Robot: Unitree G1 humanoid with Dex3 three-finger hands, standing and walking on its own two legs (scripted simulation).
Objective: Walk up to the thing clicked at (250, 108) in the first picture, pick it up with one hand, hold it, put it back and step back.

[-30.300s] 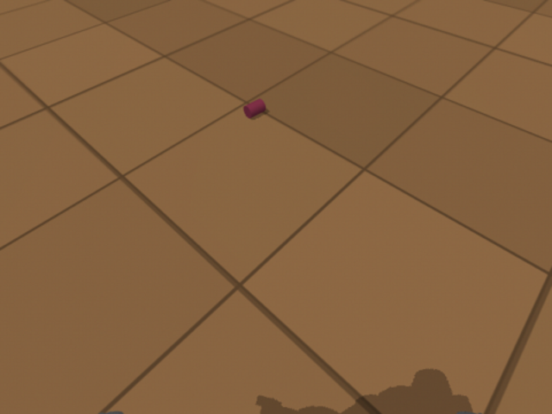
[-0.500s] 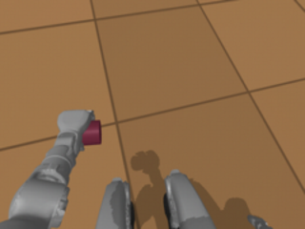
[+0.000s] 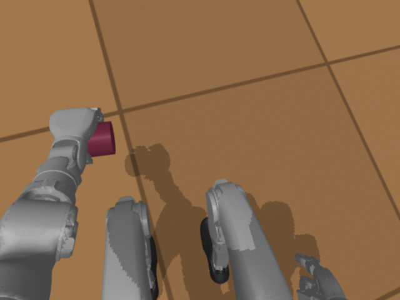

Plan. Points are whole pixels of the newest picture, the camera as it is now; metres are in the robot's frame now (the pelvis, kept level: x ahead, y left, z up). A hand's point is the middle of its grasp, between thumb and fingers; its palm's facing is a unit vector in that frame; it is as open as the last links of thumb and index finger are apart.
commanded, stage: crouch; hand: left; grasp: from above
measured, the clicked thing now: (87, 140) +0.46 +0.19 -0.19
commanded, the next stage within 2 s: lower in 0.72 s
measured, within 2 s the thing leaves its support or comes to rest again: neither
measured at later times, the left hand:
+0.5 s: hand (95, 142) +0.47 +0.19 -0.25, palm faces -0.46 -0.01 -0.89, open 10.6 cm
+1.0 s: hand (98, 143) +0.47 +0.19 -0.29, palm faces -0.47 +0.00 -0.88, open 10.6 cm
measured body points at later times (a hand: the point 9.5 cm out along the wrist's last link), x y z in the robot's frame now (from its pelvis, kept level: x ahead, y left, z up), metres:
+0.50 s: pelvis -0.01 +0.00 -0.07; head +0.24 +0.03 +0.31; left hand +0.49 +0.19 -0.20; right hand +0.01 -0.27 -0.19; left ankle +0.07 +0.11 -0.43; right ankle +0.08 -0.11 -0.43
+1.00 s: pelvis -0.01 +0.00 -0.10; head +0.24 +0.03 +0.27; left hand +0.49 +0.19 -0.24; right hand -0.01 -0.27 -0.21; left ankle +0.07 +0.11 -0.43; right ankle +0.08 -0.11 -0.43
